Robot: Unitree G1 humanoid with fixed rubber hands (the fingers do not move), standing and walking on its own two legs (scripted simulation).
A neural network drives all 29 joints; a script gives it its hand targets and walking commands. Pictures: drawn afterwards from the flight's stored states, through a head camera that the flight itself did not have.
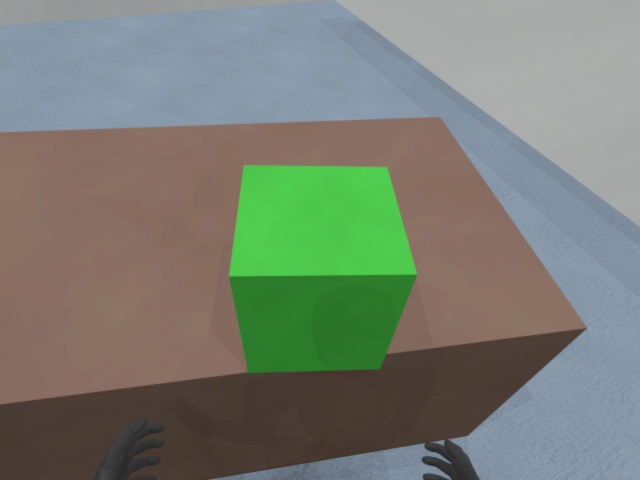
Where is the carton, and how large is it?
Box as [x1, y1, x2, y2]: [229, 165, 416, 372]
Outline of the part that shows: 244,165 229,278 248,372 380,368 416,275 387,168 346,166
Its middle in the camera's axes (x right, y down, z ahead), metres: -0.01 +0.05 +0.59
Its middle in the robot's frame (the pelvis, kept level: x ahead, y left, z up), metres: +0.42 +0.03 +0.00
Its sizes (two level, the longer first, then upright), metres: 0.210 0.200 0.250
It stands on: a pedestal, 0.65 m high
